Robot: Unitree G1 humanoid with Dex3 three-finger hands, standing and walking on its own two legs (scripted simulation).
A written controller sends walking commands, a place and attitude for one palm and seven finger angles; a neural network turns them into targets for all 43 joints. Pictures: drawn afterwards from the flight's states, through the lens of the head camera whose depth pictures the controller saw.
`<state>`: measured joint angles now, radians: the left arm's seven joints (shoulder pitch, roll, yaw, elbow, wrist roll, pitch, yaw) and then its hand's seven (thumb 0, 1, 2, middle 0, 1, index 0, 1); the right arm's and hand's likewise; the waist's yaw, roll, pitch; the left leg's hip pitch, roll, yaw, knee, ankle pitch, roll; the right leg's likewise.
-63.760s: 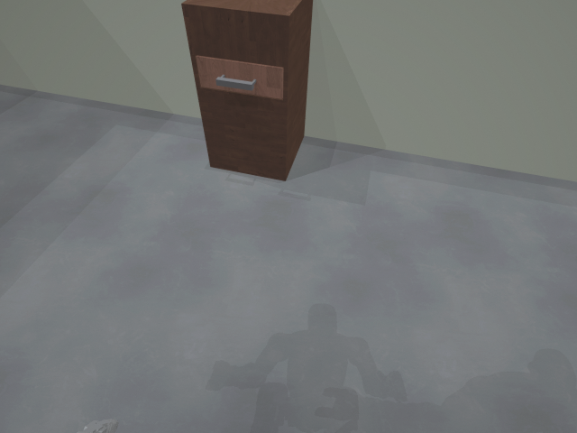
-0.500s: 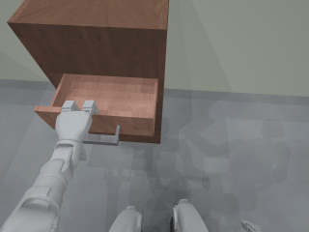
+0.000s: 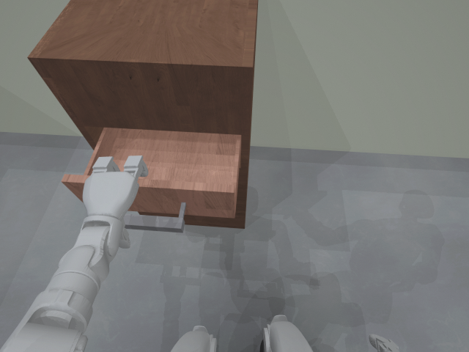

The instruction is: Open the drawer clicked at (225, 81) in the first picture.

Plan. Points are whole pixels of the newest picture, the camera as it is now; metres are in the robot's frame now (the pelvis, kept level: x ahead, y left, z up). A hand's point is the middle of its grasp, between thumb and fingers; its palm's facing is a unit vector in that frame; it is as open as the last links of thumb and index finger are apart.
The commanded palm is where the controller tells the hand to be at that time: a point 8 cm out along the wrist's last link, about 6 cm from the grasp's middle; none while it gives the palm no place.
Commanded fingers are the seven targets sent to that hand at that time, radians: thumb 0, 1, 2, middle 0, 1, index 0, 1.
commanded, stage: lift the hand off the handle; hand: left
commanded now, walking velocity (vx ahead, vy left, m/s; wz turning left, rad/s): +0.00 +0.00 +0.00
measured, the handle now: (150, 213) +0.42 +0.21 -0.15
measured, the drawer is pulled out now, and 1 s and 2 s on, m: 0.16 0.16 0.16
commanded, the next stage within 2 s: draw the hand back to the body in 0.42 s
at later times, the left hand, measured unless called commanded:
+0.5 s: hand (122, 200) +0.38 +0.22 +0.00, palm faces -0.04 -0.02 -1.00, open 13.8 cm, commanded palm +0.35 +0.22 +0.05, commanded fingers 0.00 -0.50 0.30 -0.30 -1.20 -0.30 -1.20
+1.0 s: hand (90, 221) +0.30 +0.23 +0.07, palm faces +0.00 -0.06 -1.00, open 13.8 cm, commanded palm +0.27 +0.23 +0.13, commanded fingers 0.00 -0.50 0.30 -0.30 -1.20 -0.30 -1.20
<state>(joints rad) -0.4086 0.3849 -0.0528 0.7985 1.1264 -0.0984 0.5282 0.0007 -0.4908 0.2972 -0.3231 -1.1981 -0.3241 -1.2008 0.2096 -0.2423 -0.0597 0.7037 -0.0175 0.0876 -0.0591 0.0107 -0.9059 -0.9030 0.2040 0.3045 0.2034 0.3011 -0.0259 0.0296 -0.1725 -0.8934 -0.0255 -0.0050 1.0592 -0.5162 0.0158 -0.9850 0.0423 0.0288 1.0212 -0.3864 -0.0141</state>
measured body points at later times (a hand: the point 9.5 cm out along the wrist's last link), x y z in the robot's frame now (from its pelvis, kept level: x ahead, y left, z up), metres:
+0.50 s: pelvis +0.01 +0.00 +0.02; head +0.08 -0.02 +0.46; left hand +0.37 +0.22 +0.05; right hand +0.12 -0.26 -0.11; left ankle -0.01 +0.11 -0.66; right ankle +0.05 -0.11 -0.66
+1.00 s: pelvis +0.01 -0.01 +0.05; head +0.03 -0.03 +0.50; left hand +0.30 +0.23 +0.12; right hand +0.19 -0.25 -0.06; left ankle -0.01 +0.11 -0.66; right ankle +0.05 -0.11 -0.66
